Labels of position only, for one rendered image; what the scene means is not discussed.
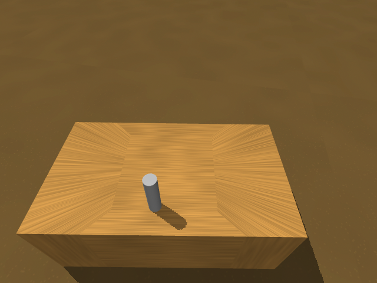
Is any can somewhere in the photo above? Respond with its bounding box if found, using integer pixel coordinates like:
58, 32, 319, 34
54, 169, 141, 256
142, 173, 161, 212

